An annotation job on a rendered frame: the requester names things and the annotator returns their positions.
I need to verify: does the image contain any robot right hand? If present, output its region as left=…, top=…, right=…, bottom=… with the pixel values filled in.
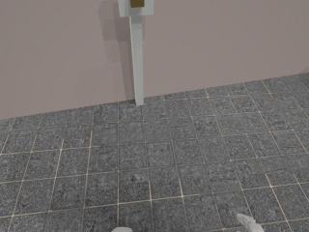
left=236, top=214, right=265, bottom=232

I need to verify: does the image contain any panel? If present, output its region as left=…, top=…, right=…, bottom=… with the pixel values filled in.
left=118, top=0, right=155, bottom=106

